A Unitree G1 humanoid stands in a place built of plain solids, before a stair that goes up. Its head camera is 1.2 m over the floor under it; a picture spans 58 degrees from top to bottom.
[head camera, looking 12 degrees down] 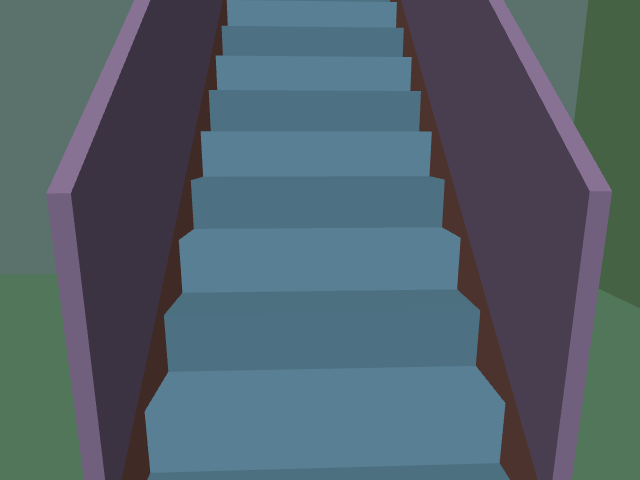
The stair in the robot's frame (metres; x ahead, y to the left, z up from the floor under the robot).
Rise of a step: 0.21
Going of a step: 0.23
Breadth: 1.11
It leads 2 degrees to the left of straight ahead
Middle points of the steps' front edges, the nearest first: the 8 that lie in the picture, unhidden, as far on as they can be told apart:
1.18 -0.02 0.43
1.42 -0.01 0.64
1.65 -0.01 0.85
1.89 0.00 1.07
2.12 0.01 1.28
2.36 0.02 1.49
2.59 0.03 1.71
2.83 0.04 1.92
